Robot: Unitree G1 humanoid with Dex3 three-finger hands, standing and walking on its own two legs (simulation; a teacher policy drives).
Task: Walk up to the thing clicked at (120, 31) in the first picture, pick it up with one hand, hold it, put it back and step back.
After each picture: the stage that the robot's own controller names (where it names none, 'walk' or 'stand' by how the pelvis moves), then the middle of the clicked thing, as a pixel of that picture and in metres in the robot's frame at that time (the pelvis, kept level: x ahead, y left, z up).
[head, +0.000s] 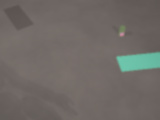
stand; (121, 31) +1.54 -0.47 -0.72
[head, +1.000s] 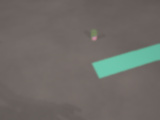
walk; (93, 35) +1.46 -0.02 -0.70
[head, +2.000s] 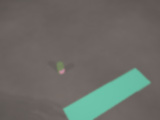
walk; (60, 67) +0.94 +0.26 -0.71
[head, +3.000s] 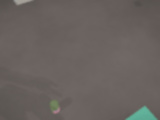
walk; (54, 106) +0.52 +0.21 -0.70
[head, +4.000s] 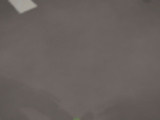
walk; out of the picture +0.38 +0.06 -0.68
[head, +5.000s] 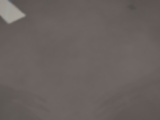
stand; out of the picture +0.34 +0.07 -0.72
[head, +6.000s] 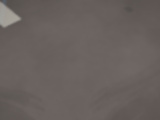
stand; out of the picture +0.29 +0.06 -0.72
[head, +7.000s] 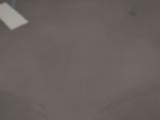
stand; out of the picture +0.33 +0.06 -0.73
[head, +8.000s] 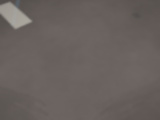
stand; out of the picture +0.33 +0.05 -0.73
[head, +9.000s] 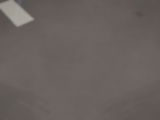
stand; out of the picture +0.32 +0.05 -0.73
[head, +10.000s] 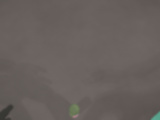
go down; (74, 110) +0.36 +0.03 -0.62
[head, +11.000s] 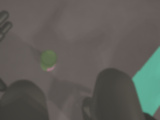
go down; (48, 61) +0.43 +0.07 -0.28
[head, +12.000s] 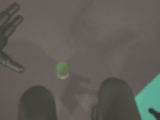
go down; (62, 70) +0.42 +0.04 -0.34
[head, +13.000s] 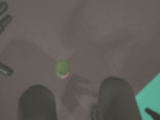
go down; (62, 69) +0.42 +0.04 -0.34
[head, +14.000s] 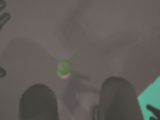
go down; (63, 69) +0.42 +0.04 -0.33
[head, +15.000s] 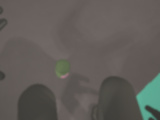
go down; (62, 69) +0.43 +0.04 -0.32
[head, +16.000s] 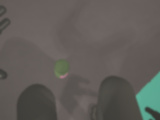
go down; (61, 69) +0.43 +0.04 -0.32
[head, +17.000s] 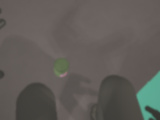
go down; (61, 67) +0.43 +0.05 -0.31
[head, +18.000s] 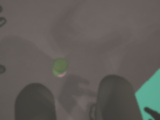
go down; (59, 68) +0.43 +0.05 -0.31
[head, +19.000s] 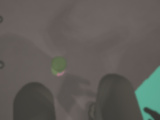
go down; (58, 66) +0.43 +0.05 -0.31
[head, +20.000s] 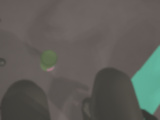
go down; (48, 61) +0.43 +0.06 -0.28
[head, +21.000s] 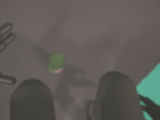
go down; (56, 63) +0.43 +0.05 -0.29
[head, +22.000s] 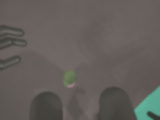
hold; (69, 79) +0.43 +0.04 -0.39
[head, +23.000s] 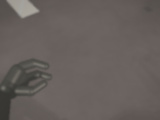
hold; out of the picture +0.34 +0.02 -0.67
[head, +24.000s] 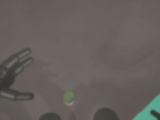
go down; (68, 98) +0.39 +0.03 -0.53
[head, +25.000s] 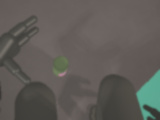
go down; (60, 66) +0.44 +0.05 -0.29
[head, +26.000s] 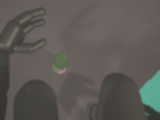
go down; (60, 63) +0.43 +0.05 -0.28
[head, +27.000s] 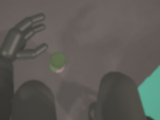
go down; (57, 62) +0.43 +0.05 -0.28
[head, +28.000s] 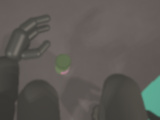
go down; (62, 64) +0.43 +0.05 -0.28
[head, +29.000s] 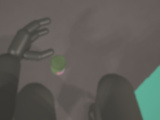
withdraw; (58, 65) +0.44 +0.05 -0.30
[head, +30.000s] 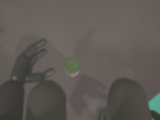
withdraw; (72, 67) +0.43 +0.03 -0.29
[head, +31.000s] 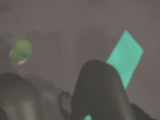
hold; (20, 52) +0.45 +0.09 -0.24
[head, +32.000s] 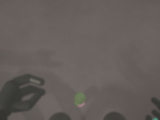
hold; (79, 99) +0.39 +0.03 -0.53
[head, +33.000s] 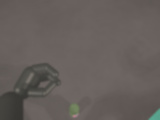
hold; (74, 110) +0.38 +0.03 -0.62
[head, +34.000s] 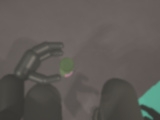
withdraw; (66, 67) +0.44 +0.04 -0.32
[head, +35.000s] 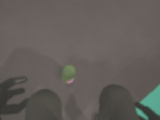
hold; (68, 74) +0.45 +0.03 -0.34
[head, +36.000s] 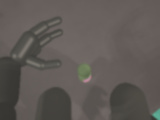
withdraw; (84, 73) +0.45 +0.01 -0.33
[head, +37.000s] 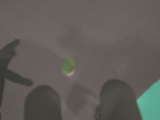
withdraw; (68, 67) +0.44 +0.03 -0.34
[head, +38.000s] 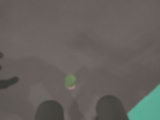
withdraw; (70, 82) +0.42 +0.03 -0.47
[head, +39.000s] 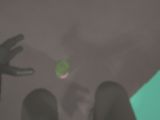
withdraw; (62, 69) +0.45 +0.03 -0.36
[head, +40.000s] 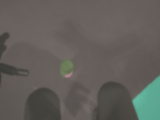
withdraw; (66, 68) +0.44 +0.03 -0.36
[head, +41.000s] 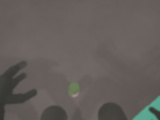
stand; (73, 89) +0.42 +0.03 -0.50
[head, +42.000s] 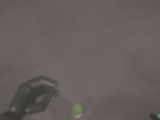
crouch; (76, 110) +0.39 +0.02 -0.60
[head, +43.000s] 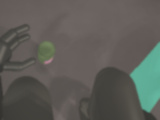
withdraw; (45, 53) +0.45 +0.07 -0.26
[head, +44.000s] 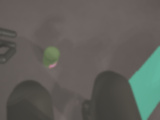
stand; (50, 57) +0.46 +0.06 -0.28
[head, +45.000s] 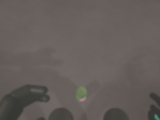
hold; (81, 94) +0.42 +0.02 -0.51
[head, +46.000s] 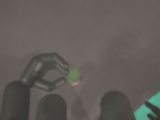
crouch; (74, 77) +0.44 +0.03 -0.42
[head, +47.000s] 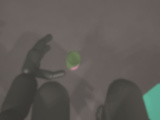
withdraw; (73, 61) +0.46 +0.04 -0.34
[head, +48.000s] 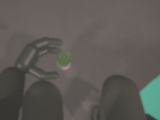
rise; (64, 60) +0.46 +0.04 -0.29
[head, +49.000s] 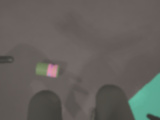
stand; (48, 69) +0.46 +0.13 -0.42
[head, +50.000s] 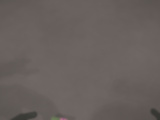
lower; out of the picture +0.36 +0.12 -0.65
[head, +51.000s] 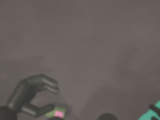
crouch; (55, 112) +0.34 +0.14 -0.57
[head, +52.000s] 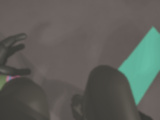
rise; (6, 84) +0.33 +0.19 -0.28
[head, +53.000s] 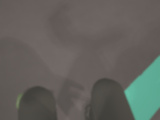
rise; (31, 101) +0.28 +0.17 -0.38
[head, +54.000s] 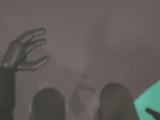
withdraw; (43, 108) +0.26 +0.17 -0.40
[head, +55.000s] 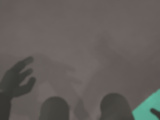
walk; (51, 114) +0.24 +0.17 -0.47
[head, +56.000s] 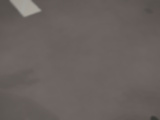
stand; out of the picture +0.18 +0.15 -0.68
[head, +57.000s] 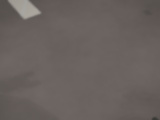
stand; out of the picture +0.19 +0.16 -0.68
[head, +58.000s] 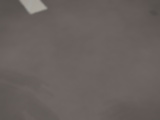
stand; out of the picture +0.19 +0.16 -0.72
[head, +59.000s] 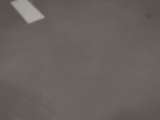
stand; out of the picture +0.19 +0.17 -0.75
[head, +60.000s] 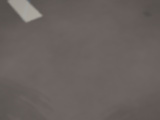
stand; out of the picture +0.17 +0.17 -0.75
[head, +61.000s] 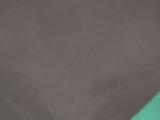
walk; out of the picture +0.24 +0.12 -0.73
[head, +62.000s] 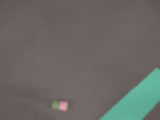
walk; (60, 105) +0.48 +0.20 -0.71
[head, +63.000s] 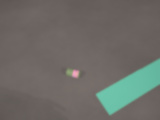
stand; (73, 73) +0.81 +0.14 -0.72
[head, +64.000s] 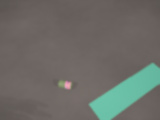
stand; (65, 84) +0.77 +0.16 -0.74
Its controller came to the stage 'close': no
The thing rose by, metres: 0.01
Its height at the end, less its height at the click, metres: -0.02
